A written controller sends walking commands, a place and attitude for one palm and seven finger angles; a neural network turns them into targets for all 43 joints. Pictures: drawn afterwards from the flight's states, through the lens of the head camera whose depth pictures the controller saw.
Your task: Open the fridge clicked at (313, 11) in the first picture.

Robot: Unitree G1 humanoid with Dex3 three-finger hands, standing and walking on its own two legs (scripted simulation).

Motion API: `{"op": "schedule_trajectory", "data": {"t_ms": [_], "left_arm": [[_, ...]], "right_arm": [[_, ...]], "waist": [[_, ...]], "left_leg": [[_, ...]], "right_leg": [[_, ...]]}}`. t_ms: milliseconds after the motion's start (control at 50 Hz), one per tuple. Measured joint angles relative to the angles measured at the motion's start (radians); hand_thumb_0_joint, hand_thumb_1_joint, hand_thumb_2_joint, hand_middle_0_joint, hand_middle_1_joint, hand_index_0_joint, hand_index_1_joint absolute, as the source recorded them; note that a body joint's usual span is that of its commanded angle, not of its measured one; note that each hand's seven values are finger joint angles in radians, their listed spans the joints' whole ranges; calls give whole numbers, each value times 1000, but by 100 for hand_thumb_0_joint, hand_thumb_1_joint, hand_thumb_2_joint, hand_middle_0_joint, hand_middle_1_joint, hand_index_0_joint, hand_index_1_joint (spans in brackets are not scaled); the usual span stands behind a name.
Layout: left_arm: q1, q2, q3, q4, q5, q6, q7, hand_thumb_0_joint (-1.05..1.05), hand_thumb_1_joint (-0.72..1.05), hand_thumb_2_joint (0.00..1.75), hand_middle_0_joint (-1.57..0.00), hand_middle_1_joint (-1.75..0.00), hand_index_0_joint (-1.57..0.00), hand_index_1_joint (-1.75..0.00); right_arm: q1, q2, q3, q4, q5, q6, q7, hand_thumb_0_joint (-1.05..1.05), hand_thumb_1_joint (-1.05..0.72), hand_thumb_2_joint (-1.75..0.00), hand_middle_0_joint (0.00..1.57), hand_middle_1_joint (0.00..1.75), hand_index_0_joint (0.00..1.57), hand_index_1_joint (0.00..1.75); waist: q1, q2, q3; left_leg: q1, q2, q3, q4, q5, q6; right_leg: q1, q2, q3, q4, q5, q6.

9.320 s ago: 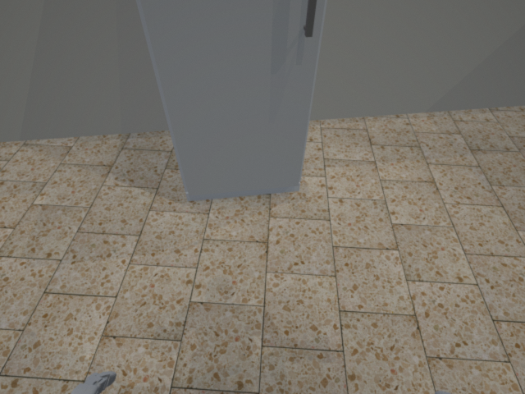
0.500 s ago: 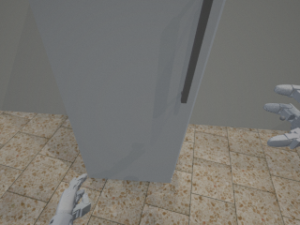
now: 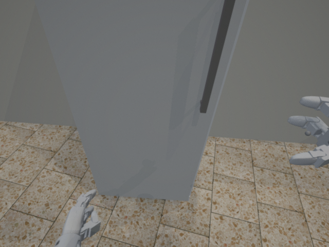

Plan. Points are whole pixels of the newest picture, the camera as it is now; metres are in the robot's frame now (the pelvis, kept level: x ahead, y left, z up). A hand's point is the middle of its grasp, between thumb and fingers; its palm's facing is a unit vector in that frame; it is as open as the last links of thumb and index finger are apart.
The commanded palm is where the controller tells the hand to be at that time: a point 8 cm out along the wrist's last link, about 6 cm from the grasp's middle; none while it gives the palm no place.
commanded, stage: move the hooked fingers beside the handle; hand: right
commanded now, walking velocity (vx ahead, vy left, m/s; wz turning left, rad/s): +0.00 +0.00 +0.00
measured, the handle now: (214, 56) +0.55 -0.14 +0.24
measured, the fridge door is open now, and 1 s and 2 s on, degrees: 0 0 0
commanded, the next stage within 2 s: none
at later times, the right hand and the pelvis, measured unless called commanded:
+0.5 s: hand (278, 114) +0.35 -0.25 +0.20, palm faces +0.14 +0.99 -0.01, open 14.0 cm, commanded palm +0.31 -0.29 +0.22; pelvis +0.02 -0.01 +0.00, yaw +1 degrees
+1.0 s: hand (254, 100) +0.39 -0.21 +0.21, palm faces +0.14 +0.99 +0.01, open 14.0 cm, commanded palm +0.37 -0.26 +0.21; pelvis +0.01 +0.00 +0.00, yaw +1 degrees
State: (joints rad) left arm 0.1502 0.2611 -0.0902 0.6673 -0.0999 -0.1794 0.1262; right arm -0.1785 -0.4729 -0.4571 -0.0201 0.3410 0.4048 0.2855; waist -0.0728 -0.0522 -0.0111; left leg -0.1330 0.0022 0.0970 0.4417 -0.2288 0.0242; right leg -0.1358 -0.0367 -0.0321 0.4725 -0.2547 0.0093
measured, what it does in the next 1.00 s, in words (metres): stands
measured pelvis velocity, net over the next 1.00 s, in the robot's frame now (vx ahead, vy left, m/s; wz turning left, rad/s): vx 0.01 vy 0.00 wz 0.01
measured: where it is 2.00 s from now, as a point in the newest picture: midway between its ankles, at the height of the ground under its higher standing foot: outside the picture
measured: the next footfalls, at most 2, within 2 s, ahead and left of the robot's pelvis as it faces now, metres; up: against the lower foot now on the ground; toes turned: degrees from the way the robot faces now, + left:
none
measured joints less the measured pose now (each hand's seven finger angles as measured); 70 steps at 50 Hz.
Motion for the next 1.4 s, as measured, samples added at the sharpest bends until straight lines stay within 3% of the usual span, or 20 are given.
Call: {"op": "schedule_trajectory", "data": {"t_ms": [160, 360, 540, 680, 860, 1060, 1220, 1400], "left_arm": [[0, 3, 2, 7, -4, -3, 5, 2, 90, 90, -20, -30, -20, -30], [1, -12, 2, 7, 7, 9, -1, 2, 90, 90, -20, -30, -20, -30], [22, -11, 13, 2, 4, 52, -17, 1, 90, 90, -20, -30, -20, -30], [19, -5, 21, 24, 8, 58, -6, 1, 90, 90, -20, -30, -20, -30], [10, -12, 18, 31, 7, 75, -4, 1, 90, 90, -20, -30, -20, -30], [52, -5, 33, 46, 11, 88, -9, 1, 90, 90, -20, -30, -20, -30], [80, 6, 48, 67, 10, 95, -10, 1, 90, 90, -20, -30, -20, -30], [94, 1, 52, 76, 17, 94, -19, 1, 90, 90, -20, -30, -20, -30]], "right_arm": [[-72, 27, 50, 56, -37, 1, -30, -1, 51, -30, 30, 120, 30, 120], [-152, 66, 107, 69, -58, -18, -69, -2, 51, -30, 30, 120, 30, 120], [-133, 73, 94, 90, -74, 45, -106, -1, 50, -30, 30, 120, 30, 120], [-176, 111, 138, 86, -88, -5, -130, -2, 50, -30, 30, 120, 30, 120], [-293, 100, 172, 240, -102, 21, -151, -1, 51, -30, 30, 120, 30, 120], [-377, 95, 165, 363, -133, -47, -187, -1, 50, -30, 30, 120, 30, 120], [-447, 99, 178, 457, -132, -68, -191, -1, 50, -30, 30, 120, 30, 120], [-545, 104, 183, 592, -164, -111, -236, -1, 50, -30, 30, 120, 30, 120]], "waist": [[-10, 8, 8], [15, 19, 2], [26, 14, -23], [16, 16, -9], [42, 15, -18], [63, 22, -15], [79, 17, -15], [100, 23, -11]], "left_leg": [[-1, 8, 9, 6, -8, -6], [-8, 14, -5, -9, -5, -13], [-9, 12, -19, -11, -13, -15], [-3, 11, -7, -10, -15, -13], [-22, 6, -7, -17, -3, -6], [-35, -6, -13, -21, 4, 2], [-47, -8, -17, -30, 13, 3], [-69, -10, -19, -31, 21, 3]], "right_leg": [[-10, 8, 10, 16, -11, -6], [-7, 15, -4, -9, -8, -13], [0, 13, -17, -19, -17, -13], [-1, 13, -5, -11, -18, -11], [-17, 8, -6, -24, -3, -6], [-26, -3, -12, -29, 3, 1], [-38, -5, -15, -36, 10, 2], [-60, -7, -17, -34, 15, 2]]}}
